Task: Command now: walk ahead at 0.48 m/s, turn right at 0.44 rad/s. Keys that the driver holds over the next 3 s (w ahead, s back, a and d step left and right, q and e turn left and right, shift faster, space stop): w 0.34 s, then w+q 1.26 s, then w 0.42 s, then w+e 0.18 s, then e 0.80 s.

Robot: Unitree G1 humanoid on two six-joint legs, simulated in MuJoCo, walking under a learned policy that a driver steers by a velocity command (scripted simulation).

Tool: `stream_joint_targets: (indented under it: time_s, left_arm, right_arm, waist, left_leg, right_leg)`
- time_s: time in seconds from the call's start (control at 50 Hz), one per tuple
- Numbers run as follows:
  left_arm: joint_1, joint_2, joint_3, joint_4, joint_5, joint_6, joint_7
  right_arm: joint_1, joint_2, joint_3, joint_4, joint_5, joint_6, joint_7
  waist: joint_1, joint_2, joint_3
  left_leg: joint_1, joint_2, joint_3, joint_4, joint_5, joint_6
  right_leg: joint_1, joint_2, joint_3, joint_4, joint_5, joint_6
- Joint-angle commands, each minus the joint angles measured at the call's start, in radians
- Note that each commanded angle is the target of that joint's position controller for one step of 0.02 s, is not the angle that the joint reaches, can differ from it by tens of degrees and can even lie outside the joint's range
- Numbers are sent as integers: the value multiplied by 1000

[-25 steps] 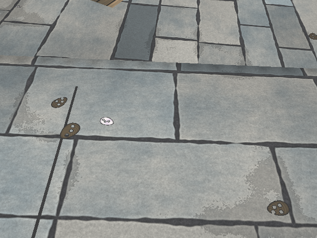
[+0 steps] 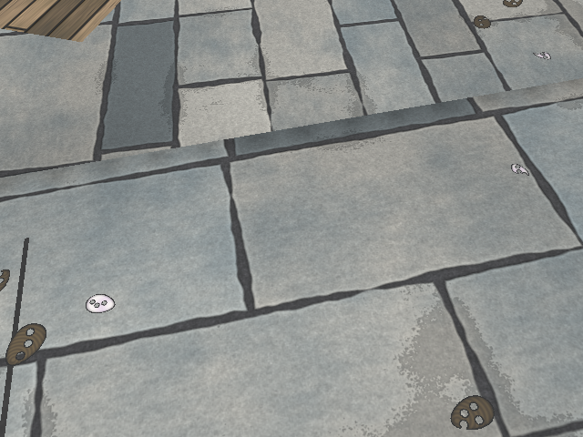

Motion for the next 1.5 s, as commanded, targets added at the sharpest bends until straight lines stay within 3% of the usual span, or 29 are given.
stream_joint_targets:
  time_s: [0.02,0.18,0.24,0.26,0.28,0.3,0.32,0.36,0.5,0.62,0.7,0.72,0.74,0.76,0.78,0.8,0.84,0.94,1.14,1.18,1.22,1.24,1.26,1.28,1.3,1.32,1.36,1.4,1.5]
  left_arm:
    - [-32,164,46,-45,-6,-21,17]
    - [84,178,53,57,-12,-2,24]
    - [48,173,47,52,-4,13,25]
    - [45,132,28,26,15,14,26]
    - [217,31,0,38,-4,-1,18]
    - [157,124,13,48,-18,-12,16]
    - [21,173,28,17,-35,-19,13]
    - [-95,152,25,-17,-4,-33,14]
    - [-170,53,-3,-50,20,-36,9]
    - [-359,70,0,-87,-1,-61,-15]
    - [-271,130,33,-67,-6,-73,-14]
    - [-165,165,51,-46,3,-76,-6]
    - [1,230,69,-31,16,-73,5]
    - [44,290,83,-1,19,-54,-1]
    - [22,188,62,-9,10,-51,-5]
    - [-24,135,46,-11,6,-51,-3]
    - [-114,86,30,-2,16,-50,-6]
    - [-139,111,45,41,13,-69,0]
    - [-61,208,74,116,-15,-35,10]
    - [-64,237,83,118,-24,-22,14]
    - [-80,241,82,112,-34,-9,19]
    - [45,39,-5,143,236,-52,-64]
    - [158,-89,-44,107,213,-70,-106]
    - [-24,27,-25,92,118,-80,-106]
    - [-182,82,-12,46,69,-93,-82]
    - [-190,130,-11,36,77,-101,-54]
    - [-134,103,-30,36,120,-86,-11]
    - [-105,79,-47,36,102,-52,4]
    - [-254,15,-89,-13,79,-19,-9]
  right_arm:
    - [-69,-35,-2,-60,1,-9,8]
    - [-194,-67,-10,-107,20,-27,38]
    - [40,-131,-46,-59,14,-29,25]
    - [223,-182,-56,-39,1,-28,18]
    - [300,-229,-73,5,7,-20,25]
    - [308,-129,-49,6,36,-16,27]
    - [235,-94,-38,-2,34,-12,19]
    - [140,-76,-27,-10,14,-2,15]
    - [160,-113,-37,14,34,2,-5]
    - [271,-137,-47,50,49,32,-21]
    - [261,-133,-51,44,46,48,-28]
    - [256,-98,-39,36,38,47,-26]
    - [255,-30,-14,4,14,45,-25]
    - [396,36,6,-28,45,33,-23]
    - [358,-72,-17,-4,66,35,-27]
    - [260,-120,-33,-19,63,40,-27]
    - [197,-97,-37,-35,43,50,-25]
    - [148,-26,-27,-76,41,79,-9]
    - [-101,-22,-14,-176,40,68,43]
    - [-72,-51,-30,-184,35,73,46]
    - [154,-123,-75,-132,36,85,35]
    - [401,-148,-73,-28,-64,36,33]
    - [499,-194,-77,-15,-57,15,22]
    - [557,-134,-61,16,-52,5,27]
    - [472,-122,-57,39,-44,-15,31]
    - [391,-95,-39,33,-22,-25,34]
    - [249,-1,15,31,-32,-38,47]
    - [108,7,27,-11,-42,-46,45]
    - [185,-78,6,7,-53,-55,77]
  waist:
    - [-4,-101,-6]
    - [33,-127,33]
    - [-96,-143,-142]
    - [-165,-58,-304]
    - [-94,260,-449]
    - [-140,164,-394]
    - [-149,82,-225]
    - [-96,-19,-65]
    - [-54,24,-18]
    - [-115,39,-8]
    - [-36,66,-44]
    - [18,48,-115]
    - [83,-79,-275]
    - [11,-386,-382]
    - [39,-264,-295]
    - [50,-183,-173]
    - [5,-132,-68]
    - [-33,-123,-7]
    - [31,-85,50]
    - [-6,-111,10]
    - [-142,-103,-122]
    - [-150,5,-298]
    - [-127,151,-516]
    - [-258,72,-344]
    - [-246,66,-40]
    - [-194,51,-44]
    - [-57,5,-59]
    - [8,7,-54]
    - [-59,-13,-19]
  left_leg:
    - [69,-32,25,-219,217,-17]
    - [74,-68,19,-428,157,71]
    - [443,-104,78,-440,120,151]
    - [760,65,-115,-392,154,223]
    - [1115,295,-605,-478,-70,398]
    - [1088,282,-708,-589,-275,366]
    - [946,249,-544,-613,-274,319]
    - [684,169,-370,-661,-56,293]
    - [491,73,-183,-756,171,306]
    - [491,61,-191,-691,99,247]
    - [518,70,-255,-550,87,193]
    - [468,11,-221,-403,112,161]
    - [327,-62,-145,-103,-84,121]
    - [2,-161,-49,201,-485,73]
    - [-105,-95,-98,326,-443,64]
    - [-129,-64,-85,349,-348,62]
    - [-73,-8,-69,292,-228,47]
    - [-32,33,-45,164,-122,22]
    - [22,-9,71,-258,67,86]
    - [115,-65,125,-275,-30,126]
    - [442,-155,171,-339,-21,187]
    - [890,-112,9,-290,169,283]
    - [1349,115,-508,-401,26,482]
    - [1261,168,-725,-553,-230,416]
    - [1011,138,-623,-599,-379,345]
    - [825,117,-549,-615,-352,342]
    - [551,94,-438,-629,-218,334]
    - [333,74,-393,-705,-203,347]
    - [178,-34,-208,-683,34,320]
  right_leg:
    - [-59,-196,131,-140,224,-134]
    - [180,-305,211,-45,313,-98]
    - [163,-230,147,250,726,-46]
    - [-27,-165,119,537,486,-12]
    - [-412,16,69,908,-300,70]
    - [-535,-21,147,997,-365,70]
    - [-587,-72,116,1001,-281,67]
    - [-548,-152,40,885,-154,72]
    - [-440,-180,-14,490,19,140]
    - [-303,-110,-9,196,259,147]
    - [-119,-109,-9,101,162,88]
    - [52,-146,8,94,141,53]
    - [310,-335,190,118,85,-10]
    - [547,-535,621,21,-137,-161]
    - [476,-510,662,-40,-328,-148]
    - [365,-468,496,-50,-276,-109]
    - [178,-388,289,-91,-40,-88]
    - [53,-365,62,-188,178,-106]
    - [199,-378,-193,-149,344,-45]
    - [238,-377,-233,-34,637,-23]
    - [167,-335,-289,291,838,18]
    - [-80,-324,-281,498,422,31]
    - [-468,-111,-198,738,-364,63]
    - [-690,-63,16,874,-319,62]
    - [-825,-101,50,984,-240,59]
    - [-741,-145,55,983,-186,49]
    - [-582,-197,68,926,-90,45]
    - [-483,-212,60,847,-84,73]
    - [-300,-176,-58,432,147,144]
Next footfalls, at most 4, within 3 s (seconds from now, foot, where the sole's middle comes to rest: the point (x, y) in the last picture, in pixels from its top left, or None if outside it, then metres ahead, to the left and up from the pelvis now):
0.24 left None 0.35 0.13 -0.78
0.72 right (380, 376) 0.61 -0.11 -0.78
1.24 left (249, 299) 0.81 0.21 -0.78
1.68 right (270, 201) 1.15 0.18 -0.78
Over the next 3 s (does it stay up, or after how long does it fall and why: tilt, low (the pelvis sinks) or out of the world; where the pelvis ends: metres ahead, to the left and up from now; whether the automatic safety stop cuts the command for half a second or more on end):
stays up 1.34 0.47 -0.04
